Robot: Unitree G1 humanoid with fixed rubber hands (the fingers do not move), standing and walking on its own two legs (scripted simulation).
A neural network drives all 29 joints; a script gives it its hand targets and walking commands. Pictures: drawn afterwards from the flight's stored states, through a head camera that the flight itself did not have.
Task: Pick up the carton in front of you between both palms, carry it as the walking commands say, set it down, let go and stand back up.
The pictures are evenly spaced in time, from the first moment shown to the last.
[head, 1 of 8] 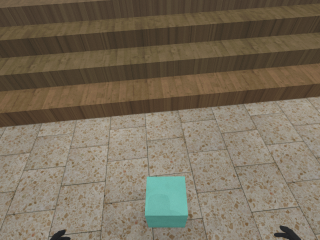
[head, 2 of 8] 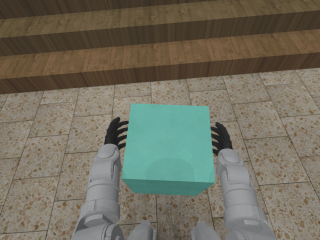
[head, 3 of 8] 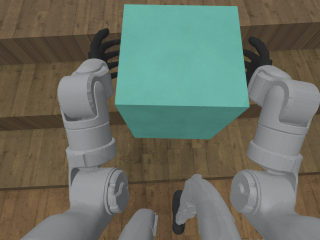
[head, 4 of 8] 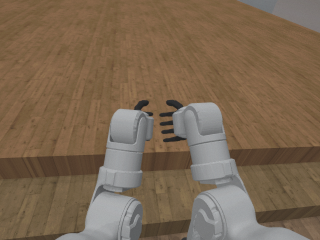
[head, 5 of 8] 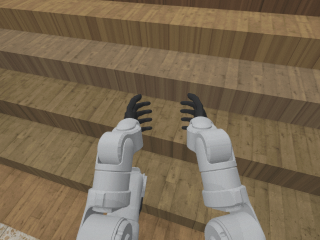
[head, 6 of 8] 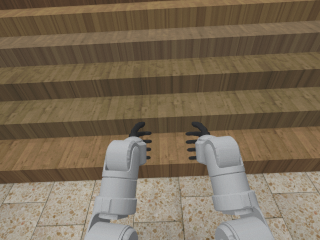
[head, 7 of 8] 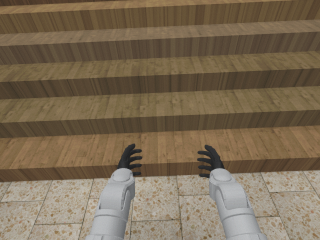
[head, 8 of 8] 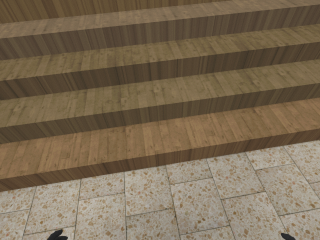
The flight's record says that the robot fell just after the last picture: no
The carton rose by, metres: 1.67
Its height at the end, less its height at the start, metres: +1.30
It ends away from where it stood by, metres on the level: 2.95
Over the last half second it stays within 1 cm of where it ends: yes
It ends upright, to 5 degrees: yes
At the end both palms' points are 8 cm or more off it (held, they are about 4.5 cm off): yes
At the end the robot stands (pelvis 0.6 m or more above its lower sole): yes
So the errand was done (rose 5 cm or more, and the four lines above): yes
